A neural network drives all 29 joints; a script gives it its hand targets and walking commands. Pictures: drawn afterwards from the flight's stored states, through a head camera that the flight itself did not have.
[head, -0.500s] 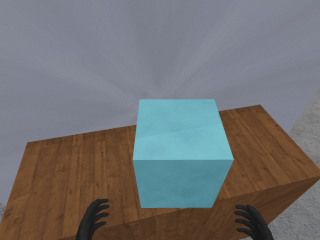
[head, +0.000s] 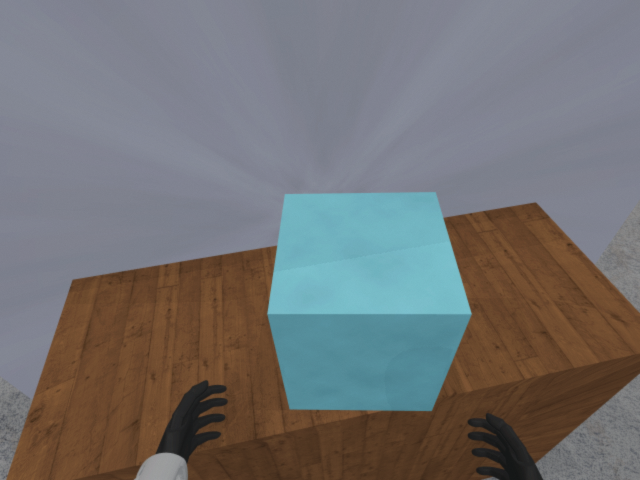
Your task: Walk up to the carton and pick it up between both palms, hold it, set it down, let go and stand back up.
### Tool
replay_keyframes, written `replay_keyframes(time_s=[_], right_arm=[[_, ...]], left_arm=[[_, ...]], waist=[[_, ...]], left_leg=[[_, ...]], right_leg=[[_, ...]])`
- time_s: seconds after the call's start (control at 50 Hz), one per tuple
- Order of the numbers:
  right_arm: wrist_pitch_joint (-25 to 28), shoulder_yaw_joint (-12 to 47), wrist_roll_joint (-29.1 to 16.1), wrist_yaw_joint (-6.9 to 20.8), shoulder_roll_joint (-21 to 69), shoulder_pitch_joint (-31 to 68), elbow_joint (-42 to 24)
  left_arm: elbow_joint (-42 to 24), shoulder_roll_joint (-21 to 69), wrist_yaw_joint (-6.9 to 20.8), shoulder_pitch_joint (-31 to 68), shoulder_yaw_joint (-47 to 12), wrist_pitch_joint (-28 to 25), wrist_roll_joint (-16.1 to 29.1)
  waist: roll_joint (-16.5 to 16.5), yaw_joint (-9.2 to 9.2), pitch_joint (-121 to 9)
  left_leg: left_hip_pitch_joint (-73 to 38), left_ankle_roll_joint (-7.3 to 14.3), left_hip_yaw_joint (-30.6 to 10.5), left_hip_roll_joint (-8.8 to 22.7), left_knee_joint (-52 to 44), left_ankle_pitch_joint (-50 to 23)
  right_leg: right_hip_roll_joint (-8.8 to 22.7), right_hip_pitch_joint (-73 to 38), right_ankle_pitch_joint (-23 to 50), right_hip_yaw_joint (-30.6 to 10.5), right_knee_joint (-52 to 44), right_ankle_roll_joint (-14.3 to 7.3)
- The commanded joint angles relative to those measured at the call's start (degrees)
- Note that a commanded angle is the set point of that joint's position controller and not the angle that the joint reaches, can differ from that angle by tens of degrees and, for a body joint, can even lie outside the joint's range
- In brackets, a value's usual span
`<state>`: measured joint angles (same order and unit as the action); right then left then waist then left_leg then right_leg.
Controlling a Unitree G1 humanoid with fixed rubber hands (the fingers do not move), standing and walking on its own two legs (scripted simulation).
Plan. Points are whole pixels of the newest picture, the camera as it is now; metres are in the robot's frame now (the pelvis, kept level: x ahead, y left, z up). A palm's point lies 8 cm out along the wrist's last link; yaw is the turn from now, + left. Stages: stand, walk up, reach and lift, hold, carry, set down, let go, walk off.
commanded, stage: set down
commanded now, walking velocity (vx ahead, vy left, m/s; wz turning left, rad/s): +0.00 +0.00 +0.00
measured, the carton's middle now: (359, 304) +0.37 -0.02 +0.01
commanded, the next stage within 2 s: let go in 0.02 s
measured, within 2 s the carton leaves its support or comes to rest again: neither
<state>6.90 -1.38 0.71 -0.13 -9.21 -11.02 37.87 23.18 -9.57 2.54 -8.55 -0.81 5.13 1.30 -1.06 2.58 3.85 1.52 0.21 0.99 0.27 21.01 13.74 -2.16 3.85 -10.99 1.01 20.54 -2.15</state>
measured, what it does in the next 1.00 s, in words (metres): stands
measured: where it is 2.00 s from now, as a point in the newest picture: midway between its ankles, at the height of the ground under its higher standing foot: outside the picture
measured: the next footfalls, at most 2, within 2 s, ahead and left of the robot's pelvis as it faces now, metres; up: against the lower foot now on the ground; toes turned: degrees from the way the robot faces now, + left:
none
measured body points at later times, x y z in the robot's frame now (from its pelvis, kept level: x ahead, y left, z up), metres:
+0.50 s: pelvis -0.01 -0.01 +0.00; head -0.03 -0.02 +0.45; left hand +0.21 +0.21 -0.04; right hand +0.16 -0.24 -0.09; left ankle -0.02 +0.11 -0.75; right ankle +0.01 -0.09 -0.75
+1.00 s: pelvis -0.01 +0.00 -0.01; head -0.03 +0.00 +0.44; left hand +0.20 +0.22 -0.05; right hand +0.08 -0.26 -0.12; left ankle -0.02 +0.12 -0.75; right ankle +0.01 -0.10 -0.75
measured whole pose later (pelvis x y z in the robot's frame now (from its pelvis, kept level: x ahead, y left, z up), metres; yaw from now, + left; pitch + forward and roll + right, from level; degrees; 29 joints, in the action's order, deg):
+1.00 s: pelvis -0.01 +0.00 -0.01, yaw +1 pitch -2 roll +0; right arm 1.8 -2.1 0.7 1.4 -13.4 -18.9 40.7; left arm 26.4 -13.3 0.9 -9.7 -1.4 -5.4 -0.1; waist 0.7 -1.5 -0.1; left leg 11.3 0.0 -0.1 0.3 30.3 16.5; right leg -1.8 12.8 -13.7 2.5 28.9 -2.4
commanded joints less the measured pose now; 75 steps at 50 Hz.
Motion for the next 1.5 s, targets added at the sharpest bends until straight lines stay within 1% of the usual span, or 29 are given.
replay_keyframes(time_s=[0.0,0.1,0.14,0.16,0.18,0.2,0.22,0.26,0.28,0.32,0.36,0.4,0.44,0.48,0.5,0.52,0.56,0.58,0.6,0.62,0.64,0.66,0.68,0.7,0.72,0.78,0.86,1.0,1.48], right_arm=[[0.1,-1.2,0.6,-0.9,-5.4,5.1,-6.3],[0.5,-2.9,1.6,0.3,-8.0,5.4,-5.1],[0.9,-2.8,1.5,0.6,-8.1,5.2,-5.4],[0.5,-1.5,0.8,0.4,-7.0,5.2,-6.0],[0.2,-1.2,0.9,0.3,-7.3,5.0,-6.2],[0.1,-0.9,0.8,0.3,-7.2,4.8,-6.1],[-0.1,-0.8,0.7,0.3,-7.1,4.7,-5.6],[-0.4,-1.0,0.4,0.5,-7.2,5.0,-6.1],[-0.6,-0.9,0.5,0.5,-7.1,5.4,-6.5],[-0.8,-0.9,0.5,0.8,-7.7,5.4,-8.1],[-0.8,-0.8,0.4,0.7,-7.7,5.8,-9.7],[-0.9,-1.0,0.6,0.8,-7.8,4.7,-9.8],[-1.2,-0.8,0.2,1.0,-8.1,4.3,-9.3],[-1.7,-0.7,0.1,1.1,-8.6,4.2,-9.3],[-3.9,-3.5,1.9,0.3,-9.6,-0.1,-7.0],[-4.6,-3.5,1.3,0.3,-11.2,-1.8,-7.1],[-4.2,-3.6,0.8,0.7,-11.4,-2.5,-7.4],[-3.7,-3.5,0.3,0.7,-11.7,-3.4,-7.2],[-3.3,-3.0,-0.3,0.7,-12.1,-3.7,-7.0],[-2.9,-3.2,-0.5,0.7,-12.4,-3.3,-7.1],[-2.8,-3.4,-0.5,0.8,-12.7,-2.5,-7.5],[-2.8,-3.2,-0.4,0.9,-11.9,-2.6,-7.7],[-3.0,-2.7,0.1,1.0,-10.7,-3.1,-5.0],[-3.2,-2.7,0.3,1.0,-10.7,-4.0,-4.9],[-3.3,-2.7,0.2,1.1,-10.8,-4.8,-4.7],[-3.3,-2.9,0.2,1.3,-11.8,-5.0,-3.9],[-3.6,-2.8,0.0,1.3,-12.1,-5.8,-3.2],[-4.0,-2.7,-0.1,1.3,-12.4,-6.8,-2.7],[-4.6,-2.3,-0.3,1.4,-12.0,-6.4,-2.7]], left_arm=[[5.5,-7.1,-1.2,1.2,4.0,7.1,-2.3],[4.7,-5.9,-1.5,0.6,2.5,8.0,-2.5],[4.7,-6.2,-1.5,0.4,2.8,7.3,-2.3],[7.6,-5.4,-0.7,0.2,2.3,7.7,-1.4],[7.8,-6.0,-0.3,0.6,2.9,7.9,-1.1],[7.8,-6.2,-0.2,1.0,3.1,7.8,-1.2],[8.0,-6.2,0.0,1.2,3.0,7.8,-1.2],[7.1,-5.9,-0.3,1.4,2.8,8.1,-1.7],[7.2,-5.8,-0.3,1.6,3.3,8.4,-1.9],[7.1,-5.9,-0.5,2.1,2.9,8.7,-1.2],[7.2,-6.0,-0.6,2.0,3.2,8.6,-1.3],[6.6,-6.2,-0.6,2.3,2.9,8.4,-1.0],[6.8,-5.6,-0.6,2.3,2.6,8.4,-1.2],[7.6,-5.7,-0.4,2.0,2.6,8.8,-1.6],[2.7,-11.7,-1.1,2.5,4.6,0.8,-1.5],[3.3,-13.5,-1.6,2.2,5.1,-2.3,-1.8],[2.4,-12.5,-1.8,2.5,5.1,-5.4,-2.4],[2.6,-12.4,-1.9,2.2,5.0,-6.3,-2.7],[2.2,-13.0,-2.1,2.3,5.3,-6.8,-3.0],[2.1,-12.8,-2.2,2.1,5.1,-7.1,-3.0],[1.9,-12.8,-2.2,1.7,4.9,-7.3,-2.9],[1.5,-13.3,-2.0,1.6,5.1,-7.3,-2.8],[3.4,-12.0,-2.2,-0.7,4.5,-7.3,-1.8],[3.5,-12.4,-2.3,-1.0,4.4,-7.2,-1.8],[3.5,-12.7,-2.4,-0.7,4.4,-7.3,-2.1],[3.8,-12.5,-2.7,-2.5,4.2,-7.6,-2.4],[3.9,-12.6,-2.9,-3.3,4.1,-7.8,-2.4],[4.2,-12.6,-3.3,-4.0,3.7,-7.9,-2.1],[4.7,-12.3,-3.6,-4.0,3.4,-7.9,-2.0]], waist=[[5.8,-0.28,3.0],[5.8,-0.97,2.5],[6.9,-0.88,2.0],[8.5,-2.02,3.0],[9.1,-1.85,2.6],[8.5,-1.50,2.6],[8.4,-1.68,2.8],[6.8,-1.10,3.0],[7.2,-0.67,3.5],[8.0,-1.03,2.7],[9.0,-0.45,2.6],[8.7,-0.91,2.2],[7.6,-0.76,2.4],[8.0,-0.98,3.2],[3.4,-1.65,2.7],[3.7,-2.37,2.3],[5.5,-2.69,-2.2],[4.9,-3.07,-5.4],[6.6,-2.82,-7.2],[6.8,-2.75,-8.2],[3.9,-2.89,-7.9],[2.4,-2.74,-6.3],[3.2,-1.71,-3.8],[2.8,-2.22,-2.5],[2.7,-2.57,-1.6],[1.8,-2.09,-2.0],[2.6,-2.20,-2.2],[3.1,-2.51,-1.2],[3.0,-2.73,-1.0]], left_leg=[[6.1,0.0,3.1,0.1,-3.4,-4.9],[6.6,-0.1,2.5,0.9,-3.2,-6.5],[6.7,0.0,2.6,0.7,-2.8,-7.6],[5.7,0.3,3.4,-0.3,-2.3,-4.7],[4.9,0.5,3.2,-0.6,-2.2,-4.3],[4.6,0.5,3.0,-0.7,-2.2,-3.9],[4.6,0.7,3.0,-0.7,-2.2,-3.6],[4.8,0.4,3.0,-0.5,-2.5,-3.2],[4.9,0.6,3.1,-0.4,-2.6,-2.8],[3.9,0.7,3.0,-0.5,-1.9,-2.5],[4.4,1.0,3.1,-0.5,-2.0,-2.7],[4.6,0.9,3.2,-0.6,-1.5,-3.0],[3.9,0.7,3.3,-0.7,-1.5,-3.3],[3.5,0.6,3.4,-0.6,-1.7,-3.1],[9.9,0.6,-4.3,3.9,4.0,-4.6],[11.8,0.9,-4.3,4.0,4.3,0.9],[11.2,1.7,-6.3,5.3,5.2,-3.2],[12.0,2.0,-6.7,5.0,6.0,-2.7],[12.5,1.9,-6.7,4.8,6.3,-3.5],[12.1,1.7,-6.8,4.8,6.4,-3.8],[13.3,1.8,-7.1,4.4,6.8,-3.2],[14.8,1.9,-7.3,4.3,6.3,-2.4],[13.9,0.9,-6.5,4.4,4.6,-0.4],[13.5,0.8,-6.7,4.3,4.5,-0.2],[15.3,0.8,-6.8,4.2,3.9,-0.3],[16.0,1.1,-7.1,4.6,3.3,-1.0],[16.7,1.1,-7.4,4.7,3.0,-0.7],[16.9,1.1,-7.6,4.9,2.7,0.1],[16.5,1.4,-7.6,5.1,2.4,0.9]], right_leg=[[2.0,0.4,-2.7,-0.6,-5.2,1.4],[1.3,-0.5,-0.6,0.2,-3.7,0.9],[1.6,-1.1,0.9,-0.2,-3.8,1.2],[2.7,0.2,0.3,-1.8,-4.8,1.4],[3.2,2.0,0.8,-1.9,-4.9,1.6],[3.4,2.7,0.8,-2.2,-4.8,2.0],[3.5,2.7,-0.1,-2.3,-4.9,1.9],[3.2,3.0,-2.6,-2.1,-5.0,1.5],[3.4,3.1,-4.1,-2.2,-5.3,1.4],[3.5,5.0,-5.0,-2.3,-5.4,1.4],[3.4,4.6,-4.7,-2.4,-5.3,2.0],[3.7,4.0,-4.1,-2.9,-5.0,2.1],[3.7,4.8,-4.0,-2.8,-4.8,1.6],[3.2,5.4,-4.3,-2.3,-5.1,1.3],[6.6,11.1,-1.2,-5.8,-3.1,-0.5],[7.5,12.2,-7.4,-7.5,-3.9,-1.0],[7.9,9.3,-2.0,-8.3,-2.1,-1.6],[8.0,6.3,0.0,-8.1,-0.8,-1.8],[8.3,4.8,1.7,-8.0,0.2,-1.9],[8.4,4.6,2.4,-8.1,0.9,-1.9],[8.5,4.4,2.2,-7.8,1.1,-1.9],[8.8,5.3,0.3,-7.9,1.3,-2.2],[9.5,8.3,-1.6,-9.2,-1.2,-1.1],[9.3,9.8,-3.1,-9.0,-1.6,-0.7],[8.8,8.4,-3.0,-8.4,-1.0,-0.4],[8.2,6.6,0.2,-7.4,0.8,-0.1],[8.1,5.6,1.3,-7.0,1.8,-0.1],[8.0,6.5,0.3,-6.9,2.2,0.0],[8.1,7.9,-0.4,-7.6,2.9,0.0]])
